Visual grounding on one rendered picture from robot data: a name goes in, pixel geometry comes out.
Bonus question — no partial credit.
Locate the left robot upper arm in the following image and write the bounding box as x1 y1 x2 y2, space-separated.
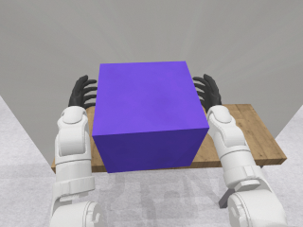
49 201 105 227

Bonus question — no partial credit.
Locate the right robot hand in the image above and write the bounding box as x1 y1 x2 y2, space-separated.
192 74 222 113

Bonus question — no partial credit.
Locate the carton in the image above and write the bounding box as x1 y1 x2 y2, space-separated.
92 61 210 173

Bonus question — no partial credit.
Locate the left robot hand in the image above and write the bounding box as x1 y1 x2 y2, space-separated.
68 75 98 110

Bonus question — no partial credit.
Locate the right robot forearm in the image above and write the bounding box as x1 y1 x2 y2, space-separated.
206 105 288 224

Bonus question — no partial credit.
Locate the table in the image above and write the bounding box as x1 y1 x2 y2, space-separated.
51 104 287 209

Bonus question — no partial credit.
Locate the left robot forearm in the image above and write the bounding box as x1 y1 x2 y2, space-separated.
48 106 96 227

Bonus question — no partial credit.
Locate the right robot upper arm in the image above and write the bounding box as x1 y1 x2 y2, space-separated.
227 189 299 227

